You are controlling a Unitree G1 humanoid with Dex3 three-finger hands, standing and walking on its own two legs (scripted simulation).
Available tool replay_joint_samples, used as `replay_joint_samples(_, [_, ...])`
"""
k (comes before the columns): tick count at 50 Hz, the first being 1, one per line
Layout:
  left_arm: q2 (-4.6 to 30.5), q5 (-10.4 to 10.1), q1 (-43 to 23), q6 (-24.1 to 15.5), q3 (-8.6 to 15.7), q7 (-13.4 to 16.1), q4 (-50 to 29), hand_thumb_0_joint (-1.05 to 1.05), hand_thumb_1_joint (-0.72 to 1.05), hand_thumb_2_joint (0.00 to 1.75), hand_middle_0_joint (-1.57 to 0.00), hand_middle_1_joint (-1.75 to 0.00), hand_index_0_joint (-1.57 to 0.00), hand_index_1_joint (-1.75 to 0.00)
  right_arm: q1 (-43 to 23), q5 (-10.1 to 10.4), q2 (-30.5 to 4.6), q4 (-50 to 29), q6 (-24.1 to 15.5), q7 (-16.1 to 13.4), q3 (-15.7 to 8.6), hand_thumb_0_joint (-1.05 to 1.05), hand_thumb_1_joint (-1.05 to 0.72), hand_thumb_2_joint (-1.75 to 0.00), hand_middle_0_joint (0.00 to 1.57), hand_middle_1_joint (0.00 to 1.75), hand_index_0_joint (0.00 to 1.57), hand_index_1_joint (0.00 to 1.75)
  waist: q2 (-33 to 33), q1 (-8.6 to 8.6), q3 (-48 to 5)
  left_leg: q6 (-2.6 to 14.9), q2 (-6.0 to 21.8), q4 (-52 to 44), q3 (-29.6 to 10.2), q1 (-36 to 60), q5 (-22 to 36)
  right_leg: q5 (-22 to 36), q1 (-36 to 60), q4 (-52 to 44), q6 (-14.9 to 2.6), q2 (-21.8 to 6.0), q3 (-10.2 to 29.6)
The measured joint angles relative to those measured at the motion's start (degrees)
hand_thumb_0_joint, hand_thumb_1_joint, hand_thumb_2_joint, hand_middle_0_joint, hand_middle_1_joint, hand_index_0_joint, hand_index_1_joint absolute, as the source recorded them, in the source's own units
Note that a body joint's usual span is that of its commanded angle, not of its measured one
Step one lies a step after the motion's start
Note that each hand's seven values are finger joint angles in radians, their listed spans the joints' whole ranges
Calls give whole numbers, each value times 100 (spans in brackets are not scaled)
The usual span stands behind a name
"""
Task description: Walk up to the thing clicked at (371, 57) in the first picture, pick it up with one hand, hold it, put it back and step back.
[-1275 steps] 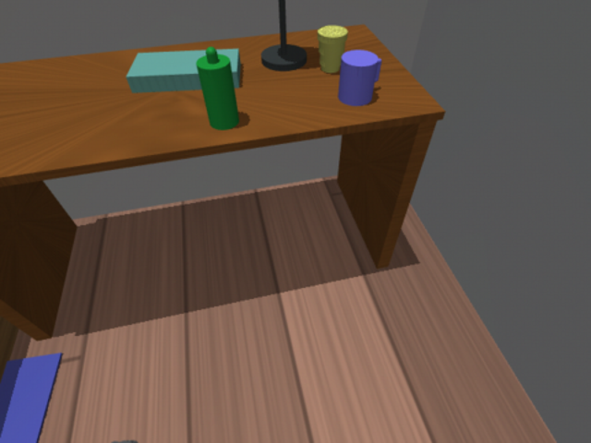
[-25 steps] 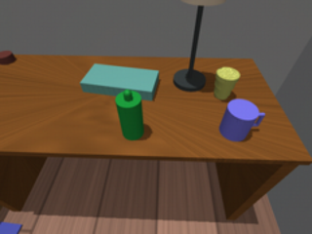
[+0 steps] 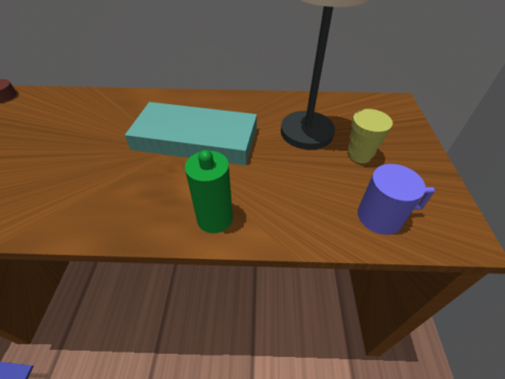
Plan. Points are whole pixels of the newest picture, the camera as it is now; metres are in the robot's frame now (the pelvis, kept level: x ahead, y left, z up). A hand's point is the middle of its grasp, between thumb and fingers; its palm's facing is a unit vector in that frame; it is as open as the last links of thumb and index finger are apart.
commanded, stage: home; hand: right
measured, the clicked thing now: (397, 199) +0.43 -0.25 +0.02
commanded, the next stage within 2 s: stand in 0.42 s
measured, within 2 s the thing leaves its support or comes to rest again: neither
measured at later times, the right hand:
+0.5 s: hand out of the picture +0.08 -0.25 -0.15, palm faces -0.04 +0.93 -0.36, open 17.5 cm
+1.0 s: hand out of the picture +0.08 -0.25 -0.15, palm faces -0.03 +0.94 -0.35, open 8.9 cm
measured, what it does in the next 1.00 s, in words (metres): stands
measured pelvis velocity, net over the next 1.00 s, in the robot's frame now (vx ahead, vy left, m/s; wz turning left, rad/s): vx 0.01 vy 0.01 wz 0.00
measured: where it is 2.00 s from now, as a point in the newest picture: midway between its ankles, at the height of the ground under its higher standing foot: outside the picture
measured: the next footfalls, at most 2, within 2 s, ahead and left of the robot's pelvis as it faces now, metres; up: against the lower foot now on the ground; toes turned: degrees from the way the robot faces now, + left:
none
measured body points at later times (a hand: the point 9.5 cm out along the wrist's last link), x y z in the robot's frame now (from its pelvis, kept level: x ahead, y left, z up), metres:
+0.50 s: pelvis +0.01 +0.01 +0.00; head +0.01 +0.01 +0.45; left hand +0.07 +0.31 -0.14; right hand +0.08 -0.30 -0.13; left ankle +0.02 +0.13 -0.75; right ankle -0.02 -0.14 -0.75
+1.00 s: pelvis +0.01 +0.01 +0.00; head +0.01 +0.01 +0.45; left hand +0.07 +0.31 -0.13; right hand +0.08 -0.30 -0.13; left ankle +0.02 +0.13 -0.75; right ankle -0.02 -0.14 -0.75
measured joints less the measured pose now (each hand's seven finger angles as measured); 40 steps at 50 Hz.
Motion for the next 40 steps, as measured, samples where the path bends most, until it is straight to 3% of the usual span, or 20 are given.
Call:
replay_joint_samples(29, [-10,8,66,23,26,16,5,0,90,90,-20,-30,-21,-30,-24,0,30,73,11,-4,-84,-1,54,-6,7,6,6,6,-8,5,2,56,-84,-96,29,83,-3,-17,68,-64,56,-86,18])
replay_joint_samples(34, [-12,9,80,13,24,24,-9,0,90,90,-20,-30,-21,-30,-14,-1,34,76,15,0,-89,-1,40,-19,13,16,13,16,-6,2,-1,56,-85,-96,20,76,-1,-14,68,-72,56,-86,9])
replay_joint_samples(40, [-20,3,74,7,22,24,-31,0,91,90,-20,-30,-21,-30,-8,5,37,88,10,3,-85,0,6,-52,18,25,18,25,0,3,-3,55,-87,-98,10,78,2,-14,74,-75,56,-88,-1])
